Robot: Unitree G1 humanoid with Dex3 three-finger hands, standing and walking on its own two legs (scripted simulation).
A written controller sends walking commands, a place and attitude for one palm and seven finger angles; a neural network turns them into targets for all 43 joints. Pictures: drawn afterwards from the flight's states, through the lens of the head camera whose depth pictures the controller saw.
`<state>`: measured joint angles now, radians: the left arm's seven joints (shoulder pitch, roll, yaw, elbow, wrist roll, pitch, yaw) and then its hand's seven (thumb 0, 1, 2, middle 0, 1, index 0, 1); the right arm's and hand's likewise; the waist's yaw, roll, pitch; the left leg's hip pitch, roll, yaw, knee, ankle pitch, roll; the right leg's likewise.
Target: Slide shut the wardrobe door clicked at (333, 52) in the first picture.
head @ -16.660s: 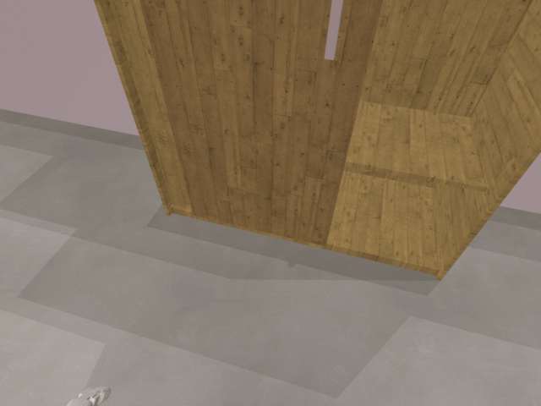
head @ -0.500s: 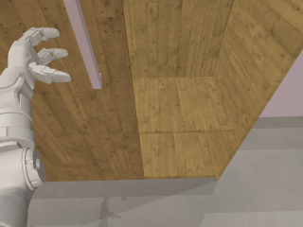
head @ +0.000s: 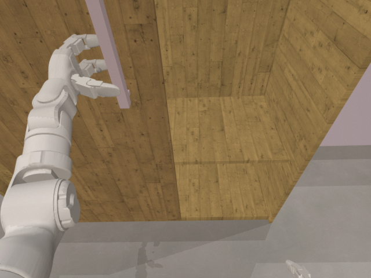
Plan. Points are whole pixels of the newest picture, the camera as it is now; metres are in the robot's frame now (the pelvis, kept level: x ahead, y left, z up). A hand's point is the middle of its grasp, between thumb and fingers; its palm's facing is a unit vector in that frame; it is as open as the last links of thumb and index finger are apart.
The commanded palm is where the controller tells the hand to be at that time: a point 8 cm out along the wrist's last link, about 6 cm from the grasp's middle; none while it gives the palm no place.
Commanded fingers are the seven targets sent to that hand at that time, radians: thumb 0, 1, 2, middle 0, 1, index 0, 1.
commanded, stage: feel for the door with the fingertips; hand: left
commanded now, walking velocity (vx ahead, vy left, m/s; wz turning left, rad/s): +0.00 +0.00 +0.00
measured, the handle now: (113, 53) +0.52 +0.16 +0.25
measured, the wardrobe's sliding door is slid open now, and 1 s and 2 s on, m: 0.49 0.49 0.48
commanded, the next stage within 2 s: slide the fingers in behind the handle in 0.36 s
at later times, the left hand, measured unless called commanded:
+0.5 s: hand (101, 64) +0.48 +0.17 +0.25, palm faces +0.04 -1.00 -0.01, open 13.8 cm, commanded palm +0.46 +0.23 +0.23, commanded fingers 0.00 -0.50 0.30 -0.30 -1.20 -0.30 -1.20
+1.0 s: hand (103, 68) +0.47 +0.17 +0.24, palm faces +0.02 -1.00 +0.00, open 14.0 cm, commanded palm +0.45 +0.22 +0.23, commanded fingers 0.00 -0.50 0.30 -0.30 -1.20 -0.30 -1.20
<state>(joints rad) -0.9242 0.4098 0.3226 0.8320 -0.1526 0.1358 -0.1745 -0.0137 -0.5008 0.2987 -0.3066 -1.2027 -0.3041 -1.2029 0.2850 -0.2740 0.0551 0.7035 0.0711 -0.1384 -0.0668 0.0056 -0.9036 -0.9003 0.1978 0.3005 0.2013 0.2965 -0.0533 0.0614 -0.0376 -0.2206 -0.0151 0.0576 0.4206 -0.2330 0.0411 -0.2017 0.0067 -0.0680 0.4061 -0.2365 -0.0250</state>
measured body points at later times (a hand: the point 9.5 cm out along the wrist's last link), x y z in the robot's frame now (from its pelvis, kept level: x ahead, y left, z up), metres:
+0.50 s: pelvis +0.00 -0.01 +0.00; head +0.01 -0.03 +0.45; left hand +0.47 +0.23 +0.25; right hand +0.04 -0.28 -0.12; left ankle -0.01 +0.09 -0.74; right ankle -0.02 -0.10 -0.74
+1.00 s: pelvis +0.00 +0.00 +0.00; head +0.01 -0.02 +0.45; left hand +0.46 +0.22 +0.25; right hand +0.08 -0.27 -0.12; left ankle -0.01 +0.09 -0.74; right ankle -0.02 -0.10 -0.74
